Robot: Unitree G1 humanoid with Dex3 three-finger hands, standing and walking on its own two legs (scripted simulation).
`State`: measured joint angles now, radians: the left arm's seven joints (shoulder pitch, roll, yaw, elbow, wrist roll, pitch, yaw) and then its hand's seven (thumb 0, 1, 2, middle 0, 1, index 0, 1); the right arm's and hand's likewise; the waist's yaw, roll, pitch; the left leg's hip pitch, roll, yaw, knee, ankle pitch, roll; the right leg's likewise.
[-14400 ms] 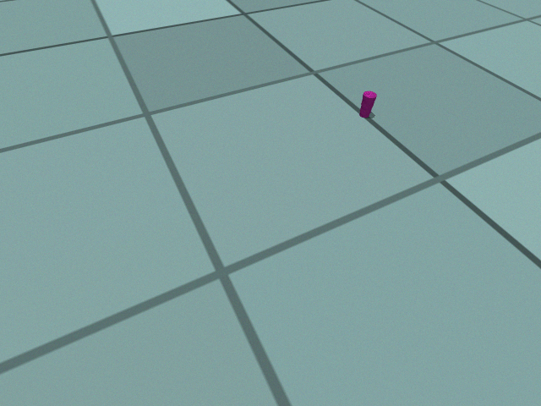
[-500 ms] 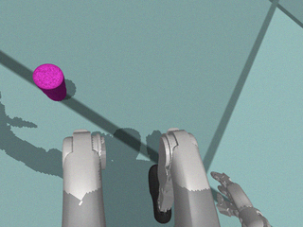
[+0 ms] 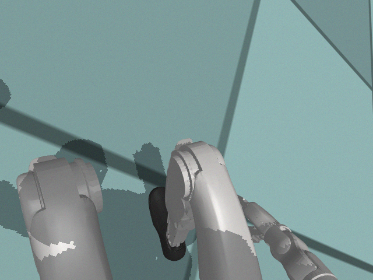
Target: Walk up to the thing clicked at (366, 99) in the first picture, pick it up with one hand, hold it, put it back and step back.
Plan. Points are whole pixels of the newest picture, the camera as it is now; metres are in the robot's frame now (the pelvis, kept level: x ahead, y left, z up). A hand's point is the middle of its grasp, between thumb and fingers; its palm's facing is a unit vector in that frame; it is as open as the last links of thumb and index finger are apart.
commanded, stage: close in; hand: left
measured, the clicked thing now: out of the picture +0.47 +0.31 -0.21
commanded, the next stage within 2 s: close in 0.44 s
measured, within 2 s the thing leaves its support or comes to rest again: leaves its support in 1.58 s
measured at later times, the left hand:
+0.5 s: hand out of the picture +0.44 +0.31 -0.17, palm faces +0.44 -0.90 +0.00, open 16.9 cm
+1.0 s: hand out of the picture +0.45 +0.31 -0.17, palm faces +0.45 -0.89 -0.01, open 10.9 cm
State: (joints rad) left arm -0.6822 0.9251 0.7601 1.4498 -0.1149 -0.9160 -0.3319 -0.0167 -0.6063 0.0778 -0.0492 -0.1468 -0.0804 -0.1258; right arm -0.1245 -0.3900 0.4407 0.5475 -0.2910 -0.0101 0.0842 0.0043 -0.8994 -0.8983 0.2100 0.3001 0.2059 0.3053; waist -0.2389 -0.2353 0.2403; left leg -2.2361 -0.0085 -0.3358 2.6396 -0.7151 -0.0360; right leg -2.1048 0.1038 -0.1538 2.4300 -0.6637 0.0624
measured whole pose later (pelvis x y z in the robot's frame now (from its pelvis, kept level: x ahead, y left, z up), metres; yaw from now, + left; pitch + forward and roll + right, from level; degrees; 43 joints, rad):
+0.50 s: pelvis -0.01 +0.01 -0.01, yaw -3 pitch +11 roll -18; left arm -0.69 0.92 0.63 1.53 -0.04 -1.08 -0.01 -0.02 -0.53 0.17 -0.10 -0.18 -0.12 -0.17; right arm -0.15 -0.39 0.53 0.52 -0.37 0.07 0.13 0.00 -0.90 -0.90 0.21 0.30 0.21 0.31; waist -0.28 -0.28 0.31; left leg -2.21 0.00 -0.39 2.69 -0.71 -0.01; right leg -2.06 0.13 -0.20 2.42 -0.63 0.07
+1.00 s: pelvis -0.01 +0.01 +0.00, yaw -4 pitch +12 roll -19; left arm -0.74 0.95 0.59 1.55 -0.02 -1.09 0.06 0.00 0.07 0.53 -0.55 -0.54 -0.46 -0.55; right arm -0.18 -0.38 0.55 0.51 -0.38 0.09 0.13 0.00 -0.87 -0.90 0.21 0.30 0.20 0.30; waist -0.29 -0.29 0.32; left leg -2.21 0.02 -0.41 2.68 -0.72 -0.02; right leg -2.06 0.13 -0.21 2.40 -0.62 0.08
